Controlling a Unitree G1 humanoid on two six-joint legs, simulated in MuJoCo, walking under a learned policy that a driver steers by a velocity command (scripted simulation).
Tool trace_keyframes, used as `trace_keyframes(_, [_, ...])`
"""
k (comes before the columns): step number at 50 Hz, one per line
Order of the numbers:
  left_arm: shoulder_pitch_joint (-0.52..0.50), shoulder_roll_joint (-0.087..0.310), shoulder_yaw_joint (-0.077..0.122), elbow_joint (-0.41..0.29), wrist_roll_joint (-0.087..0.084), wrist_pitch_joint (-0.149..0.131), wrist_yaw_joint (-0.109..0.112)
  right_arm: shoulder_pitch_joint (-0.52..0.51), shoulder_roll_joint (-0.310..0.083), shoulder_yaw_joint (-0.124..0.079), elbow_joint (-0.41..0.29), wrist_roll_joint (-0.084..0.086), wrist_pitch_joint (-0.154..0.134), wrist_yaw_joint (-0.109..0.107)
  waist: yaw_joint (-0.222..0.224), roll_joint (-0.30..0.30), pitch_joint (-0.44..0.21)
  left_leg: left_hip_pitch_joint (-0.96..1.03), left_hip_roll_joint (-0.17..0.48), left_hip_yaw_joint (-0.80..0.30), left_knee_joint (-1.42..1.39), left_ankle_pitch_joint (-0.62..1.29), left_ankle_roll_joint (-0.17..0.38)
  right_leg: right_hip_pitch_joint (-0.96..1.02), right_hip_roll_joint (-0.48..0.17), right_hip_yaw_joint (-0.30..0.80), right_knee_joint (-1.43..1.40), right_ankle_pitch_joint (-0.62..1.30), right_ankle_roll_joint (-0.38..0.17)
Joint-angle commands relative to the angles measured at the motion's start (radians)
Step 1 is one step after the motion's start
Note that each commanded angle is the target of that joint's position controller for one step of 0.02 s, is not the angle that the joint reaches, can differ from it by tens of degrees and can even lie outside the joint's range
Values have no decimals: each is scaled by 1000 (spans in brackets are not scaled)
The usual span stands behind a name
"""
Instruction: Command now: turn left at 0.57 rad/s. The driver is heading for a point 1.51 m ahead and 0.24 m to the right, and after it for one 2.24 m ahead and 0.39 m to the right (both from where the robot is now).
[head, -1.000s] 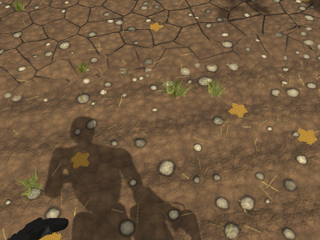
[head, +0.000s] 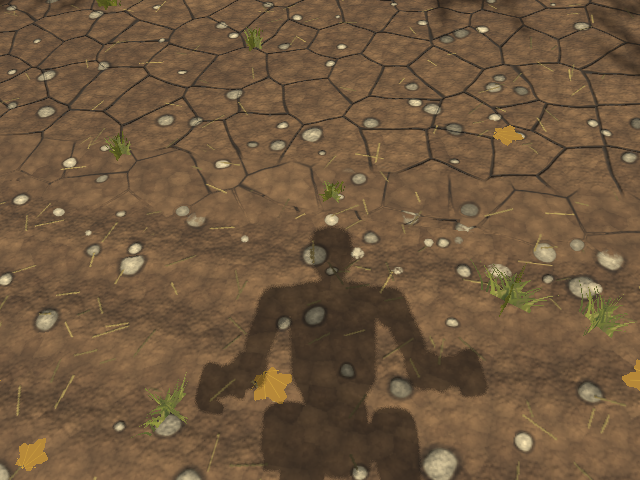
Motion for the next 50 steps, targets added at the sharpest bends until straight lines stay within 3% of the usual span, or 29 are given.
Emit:
trace_keyframes(1, [-111,117,20,-100,-18,-15,17,70,-93,-38,-31,1,8,-4,-34,-163,-31,-104,56,20,250,37,-48,87,-250,179,-170,288,-166])
trace_keyframes(2, [-90,117,20,-96,-15,-10,21,46,-81,-32,-47,9,8,-1,-18,-175,-29,-111,63,48,225,59,-59,106,-236,139,-173,307,-172])
trace_keyframes(4, [-13,123,20,-73,-10,-2,24,-21,-41,-14,-77,8,0,-2,30,-190,-50,-102,67,49,104,48,-73,182,-237,144,-157,361,-200])
trace_keyframes(7, [-41,118,12,-65,-17,-2,8,-18,20,18,-77,-16,-7,4,16,-215,-98,99,113,80,-178,-5,-65,162,-230,120,-129,394,-201])
trace_keyframes(9, [-28,126,11,-49,-30,-4,-12,-7,14,18,-57,-15,-8,6,23,-245,-85,228,98,139,-368,33,-63,113,-213,132,-120,390,-197])
trace_keyframes(11, [-14,145,12,-29,-53,-5,-20,44,-12,7,-23,-14,-12,7,-12,-222,-50,364,74,164,-662,274,-30,64,-193,151,-86,398,-167])
trace_keyframes(12, [25,155,13,-18,-56,-14,-23,53,-60,-2,-25,-15,-13,2,-6,-195,-60,462,111,112,-692,369,2,12,-187,171,-80,368,-123])
trace_keyframes(13, [26,134,4,-29,-32,-27,-30,91,-121,-14,-31,-20,-12,-11,0,-95,-124,584,231,20,-626,600,40,-53,-147,147,-20,249,-63])
trace_keyframes(14, [45,87,-7,-41,-28,-40,-38,62,-179,-29,-19,-27,-4,-17,42,114,-138,572,322,-26,-571,648,134,-128,-52,36,26,23,-3])
trace_keyframes(15, [-9,101,-8,-42,-29,-37,-34,32,-109,-17,-28,-30,-7,-8,4,128,-132,475,342,-46,-605,523,185,-87,-34,-4,72,-68,35])
trace_keyframes(16, [-40,128,3,-48,-36,-27,-30,3,-88,-12,-32,-33,-12,-5,-2,127,-88,447,338,-46,-627,450,185,-116,-22,-20,125,-64,42])
trace_keyframes(17, [-48,127,7,-49,-39,-16,-23,3,-96,-17,-33,-33,-16,-8,-9,144,-69,432,338,-47,-633,421,181,-142,-16,-30,168,-59,40])
trace_keyframes(19, [-22,122,16,-54,-38,8,-19,-11,-91,-16,-37,-25,-30,-15,-9,192,-44,402,399,-68,-632,521,214,-175,-22,-24,302,-205,38])
trace_keyframes(20, [-23,120,19,-60,-42,16,-21,-5,-88,-15,-37,-26,-36,-19,-18,185,-39,406,435,-83,-631,603,242,-211,-29,-19,394,-309,37])
trace_keyframes(22, [-19,104,20,-71,-48,29,-28,-22,-96,-20,-32,-17,-42,-21,-12,131,-38,417,458,-60,-622,675,256,-239,-58,-11,435,-343,40])
trace_keyframes(26, [26,102,24,-75,-49,46,-48,-97,-111,-27,-28,1,-30,-17,16,113,-76,377,413,59,-559,667,203,-86,-40,-77,250,-150,32])
trace_keyframes(28, [78,116,37,-65,-42,47,-51,-77,-90,-22,-8,14,-26,-14,38,56,-85,308,357,142,-434,489,127,56,11,-95,37,50,-8])
trace_keyframes(29, [87,199,60,-80,-37,43,-38,-14,-47,-13,3,-9,-28,-10,12,-161,-80,154,266,248,-211,222,33,174,-102,117,-69,348,-67])
trace_keyframes(30, [93,315,77,-117,-18,29,-34,-88,0,10,-63,-45,-30,-15,24,-397,-70,-105,98,224,38,-249,-46,215,-368,527,-135,644,-278])
trace_keyframes(31, [124,280,64,-122,12,6,-43,-134,-43,-2,-66,-26,-35,-22,78,-260,-144,-115,99,79,201,-290,-37,210,-403,567,-159,557,-367])
trace_keyframes(32, [80,254,54,-125,8,-11,-42,-129,-67,-11,-56,-8,-33,-23,48,-193,-106,-134,120,56,242,-210,-22,189,-355,477,-152,471,-327])
trace_keyframes(33, [29,233,51,-128,-15,-14,-34,-109,-79,-18,-34,-11,-32,-27,24,-134,-79,-144,140,54,220,-115,-16,177,-297,405,-143,373,-265])
trace_keyframes(34, [-10,210,42,-134,-33,-10,-24,-105,-89,-24,-21,-17,-31,-33,13,-121,-66,-145,152,48,184,-42,-19,169,-266,369,-140,344,-224])
trace_keyframes(35, [-23,199,34,-139,-39,-4,-15,-92,-85,-25,-14,-19,-31,-32,1,-135,-74,-100,144,53,180,12,-28,142,-232,334,-143,364,-207])
trace_keyframes(38, [-8,189,29,-152,-33,5,1,-65,-55,-19,-2,-10,-37,-22,0,-143,-106,-68,114,62,145,92,-49,164,-197,304,-148,373,-207])
trace_keyframes(42, [11,202,36,-157,-36,16,12,-100,-44,-13,-10,-10,-44,-21,20,-157,-88,-76,104,47,-27,114,-71,193,-185,354,-153,255,-209])
trace_keyframes(46, [-3,213,43,-169,-33,28,12,-110,-45,-12,-8,-7,-57,-12,28,-181,-70,-9,92,36,-161,102,-75,139,-167,414,-151,147,-211])
trace_keyframes(50, [-34,163,20,-167,-16,33,2,-65,-41,-2,16,-4,-66,4,37,-188,-108,134,127,77,-249,95,-62,102,-176,382,-113,231,-213])
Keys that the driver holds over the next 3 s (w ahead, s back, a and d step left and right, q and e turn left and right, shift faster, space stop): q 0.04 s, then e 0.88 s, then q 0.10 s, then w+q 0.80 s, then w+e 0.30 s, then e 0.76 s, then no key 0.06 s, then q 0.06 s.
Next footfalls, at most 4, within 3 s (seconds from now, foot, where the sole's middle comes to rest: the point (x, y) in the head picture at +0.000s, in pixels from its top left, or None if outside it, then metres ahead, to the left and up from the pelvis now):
0.24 left None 0.02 0.15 -0.78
0.58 right None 0.01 -0.10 -0.78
1.12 left None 0.07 0.11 -0.78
1.44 right None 0.13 -0.18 -0.78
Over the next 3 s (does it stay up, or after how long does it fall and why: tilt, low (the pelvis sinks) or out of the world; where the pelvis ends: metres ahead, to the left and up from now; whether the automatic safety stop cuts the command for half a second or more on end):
stays up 0.66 0.00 0.00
